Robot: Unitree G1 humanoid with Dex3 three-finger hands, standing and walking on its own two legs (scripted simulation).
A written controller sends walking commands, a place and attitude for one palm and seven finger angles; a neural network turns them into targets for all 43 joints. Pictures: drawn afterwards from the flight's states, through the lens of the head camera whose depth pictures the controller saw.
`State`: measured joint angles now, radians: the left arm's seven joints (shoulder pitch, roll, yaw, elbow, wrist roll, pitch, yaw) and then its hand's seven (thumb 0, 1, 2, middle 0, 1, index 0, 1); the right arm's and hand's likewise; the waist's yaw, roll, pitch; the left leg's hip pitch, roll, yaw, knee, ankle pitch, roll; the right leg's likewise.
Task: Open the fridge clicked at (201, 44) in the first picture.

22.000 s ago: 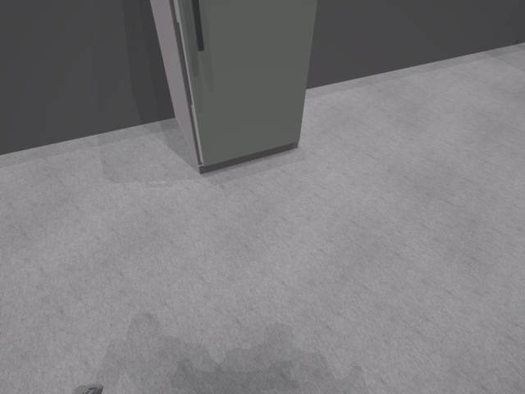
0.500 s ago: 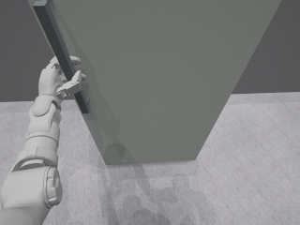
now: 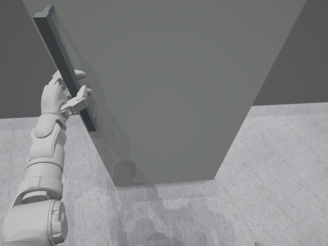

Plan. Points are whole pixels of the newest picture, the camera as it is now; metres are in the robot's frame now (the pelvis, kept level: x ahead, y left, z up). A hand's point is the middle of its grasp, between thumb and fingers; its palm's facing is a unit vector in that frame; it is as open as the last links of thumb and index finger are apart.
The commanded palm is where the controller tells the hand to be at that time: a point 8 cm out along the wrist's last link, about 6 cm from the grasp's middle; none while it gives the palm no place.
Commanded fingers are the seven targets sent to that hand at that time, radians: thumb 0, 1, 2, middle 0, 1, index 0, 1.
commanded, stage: grip the handle and tug to test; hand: left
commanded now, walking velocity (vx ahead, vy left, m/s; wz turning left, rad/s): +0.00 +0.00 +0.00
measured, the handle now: (75, 81) +0.49 +0.22 +0.14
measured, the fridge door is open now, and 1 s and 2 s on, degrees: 0 17 56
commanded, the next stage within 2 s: pull the door a little, standing still in 0.04 s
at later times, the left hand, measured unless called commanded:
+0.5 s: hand (82, 101) +0.43 +0.19 +0.13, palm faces +0.08 -1.00 +0.00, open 5.9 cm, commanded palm +0.36 +0.24 +0.13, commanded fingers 0.00 0.90 0.90 -0.45 -1.40 -0.45 -1.40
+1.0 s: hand (87, 153) +0.29 +0.15 +0.13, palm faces +0.14 -0.97 -0.19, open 6.3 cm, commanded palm +0.25 +0.20 +0.13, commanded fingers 0.00 0.90 0.90 -0.45 -1.40 -0.45 -1.40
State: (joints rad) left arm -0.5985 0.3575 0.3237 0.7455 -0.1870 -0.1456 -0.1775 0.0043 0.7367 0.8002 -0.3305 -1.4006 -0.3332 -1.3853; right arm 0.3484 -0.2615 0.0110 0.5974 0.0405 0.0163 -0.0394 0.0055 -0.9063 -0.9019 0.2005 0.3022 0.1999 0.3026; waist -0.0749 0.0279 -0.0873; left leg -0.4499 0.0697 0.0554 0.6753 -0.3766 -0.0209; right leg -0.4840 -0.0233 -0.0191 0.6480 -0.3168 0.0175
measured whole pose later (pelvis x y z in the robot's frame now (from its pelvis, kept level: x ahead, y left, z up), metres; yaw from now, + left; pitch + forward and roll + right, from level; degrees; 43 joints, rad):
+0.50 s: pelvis +0.03 +0.00 +0.01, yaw +0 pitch +8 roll -1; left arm -0.41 0.30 0.29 0.47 -0.20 -0.03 -0.15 0.01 0.74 0.79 -0.30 -1.39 -0.30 -1.39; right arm 0.30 -0.24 0.01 0.56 0.04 0.02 -0.03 0.01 -0.91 -0.90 0.20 0.30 0.20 0.30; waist -0.05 0.04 -0.10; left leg -0.35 0.07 0.06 0.61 -0.38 -0.02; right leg -0.39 -0.02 -0.01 0.59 -0.33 0.02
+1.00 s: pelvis +0.04 +0.00 +0.02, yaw +1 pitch +2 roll +0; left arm 0.29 0.18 0.03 -0.25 -0.05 -0.04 0.08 -0.04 0.61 0.77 -0.42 -1.39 -0.35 -1.38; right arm 0.16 -0.21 0.03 0.50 -0.02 0.03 -0.06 0.01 -0.91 -0.90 0.20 0.30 0.20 0.30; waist -0.01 0.06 -0.04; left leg -0.16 0.04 0.03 0.45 -0.30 -0.02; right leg -0.25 -0.05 -0.06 0.55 -0.27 0.02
